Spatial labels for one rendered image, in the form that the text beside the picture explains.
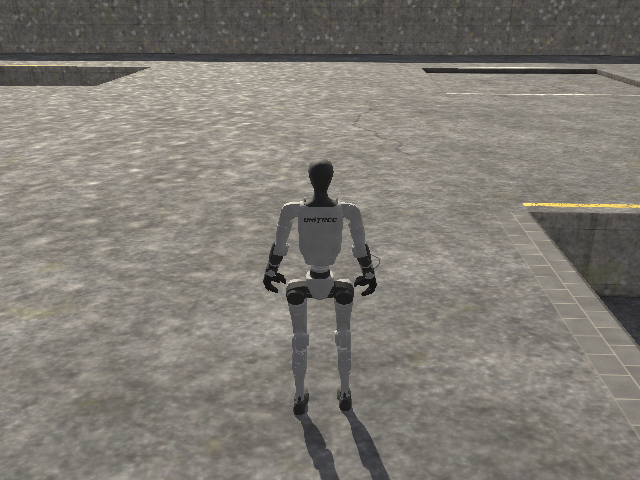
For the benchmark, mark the left robot upper arm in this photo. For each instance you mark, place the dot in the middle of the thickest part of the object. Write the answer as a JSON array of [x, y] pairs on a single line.
[[288, 212]]

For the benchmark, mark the right robot hand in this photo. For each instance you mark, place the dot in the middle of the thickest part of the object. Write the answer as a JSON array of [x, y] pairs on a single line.
[[362, 281]]

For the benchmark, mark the left robot shin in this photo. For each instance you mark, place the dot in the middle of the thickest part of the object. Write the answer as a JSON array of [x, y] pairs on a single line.
[[299, 366]]

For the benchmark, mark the right robot upper arm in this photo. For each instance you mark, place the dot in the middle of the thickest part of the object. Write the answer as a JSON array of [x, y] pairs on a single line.
[[352, 213]]

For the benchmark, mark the left robot hand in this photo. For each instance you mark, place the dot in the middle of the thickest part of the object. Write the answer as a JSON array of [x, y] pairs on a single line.
[[267, 281]]

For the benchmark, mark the robot right forearm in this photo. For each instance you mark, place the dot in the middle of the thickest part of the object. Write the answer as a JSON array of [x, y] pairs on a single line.
[[366, 264]]

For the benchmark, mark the robot left forearm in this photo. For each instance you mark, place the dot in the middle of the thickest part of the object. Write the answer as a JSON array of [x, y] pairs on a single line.
[[273, 262]]

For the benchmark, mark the robot right foot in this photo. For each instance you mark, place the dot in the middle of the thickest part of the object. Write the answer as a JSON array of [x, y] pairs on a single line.
[[344, 402]]

